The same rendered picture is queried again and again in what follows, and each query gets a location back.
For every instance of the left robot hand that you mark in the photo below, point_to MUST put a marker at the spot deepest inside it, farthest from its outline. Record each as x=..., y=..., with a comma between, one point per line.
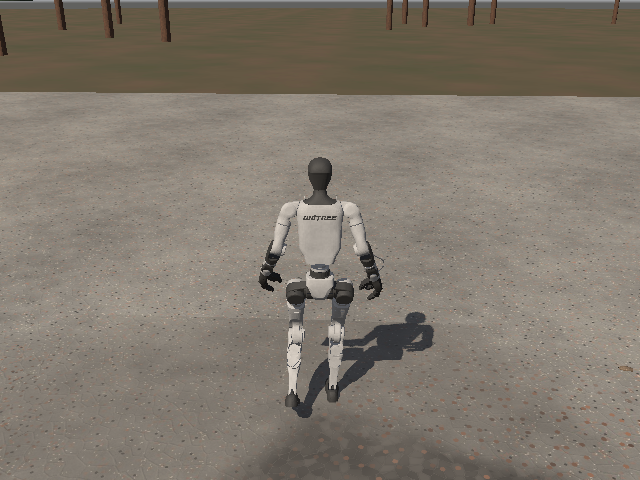
x=272, y=277

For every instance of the robot left forearm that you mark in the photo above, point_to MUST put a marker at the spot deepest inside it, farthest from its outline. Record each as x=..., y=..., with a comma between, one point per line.
x=269, y=261

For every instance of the right robot hand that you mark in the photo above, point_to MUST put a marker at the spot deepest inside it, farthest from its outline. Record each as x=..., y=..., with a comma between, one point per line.
x=377, y=285

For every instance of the robot left foot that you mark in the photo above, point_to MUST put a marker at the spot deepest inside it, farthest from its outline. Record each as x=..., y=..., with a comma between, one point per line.
x=292, y=400

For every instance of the humanoid robot torso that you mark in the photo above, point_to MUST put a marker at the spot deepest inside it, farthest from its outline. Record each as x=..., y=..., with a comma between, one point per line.
x=320, y=233

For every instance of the robot right upper arm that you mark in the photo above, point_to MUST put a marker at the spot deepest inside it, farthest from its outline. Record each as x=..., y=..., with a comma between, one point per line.
x=351, y=210

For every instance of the robot left upper arm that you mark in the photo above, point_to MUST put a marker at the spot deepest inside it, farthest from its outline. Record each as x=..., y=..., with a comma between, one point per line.
x=288, y=210

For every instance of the robot right forearm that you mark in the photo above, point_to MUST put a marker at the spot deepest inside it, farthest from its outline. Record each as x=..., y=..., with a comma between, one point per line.
x=370, y=265

